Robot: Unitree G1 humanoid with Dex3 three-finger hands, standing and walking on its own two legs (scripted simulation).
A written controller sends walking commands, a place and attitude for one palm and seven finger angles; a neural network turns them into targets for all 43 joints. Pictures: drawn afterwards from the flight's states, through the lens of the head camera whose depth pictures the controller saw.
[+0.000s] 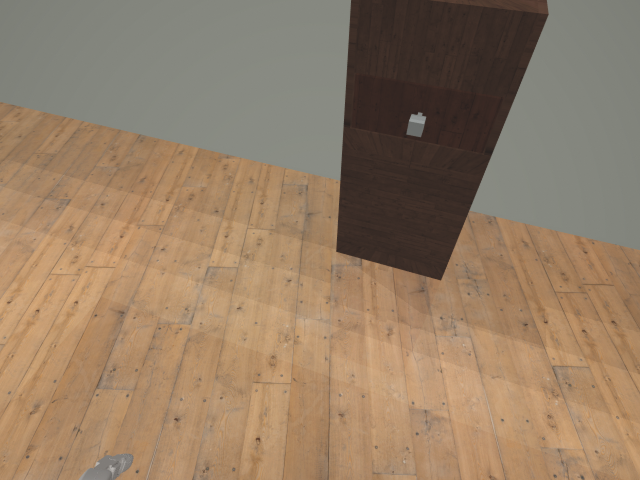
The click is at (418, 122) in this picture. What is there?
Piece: drawer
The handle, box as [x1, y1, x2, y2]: [406, 112, 425, 136]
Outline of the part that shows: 422,113 418,112 417,115 411,114 406,134 416,136 421,135 425,120 425,116 421,115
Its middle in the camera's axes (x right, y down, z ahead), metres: +0.26 -0.32 +1.05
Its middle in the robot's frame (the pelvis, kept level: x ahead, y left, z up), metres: +1.01 -0.22 -0.09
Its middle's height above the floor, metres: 0.68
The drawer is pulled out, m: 0.00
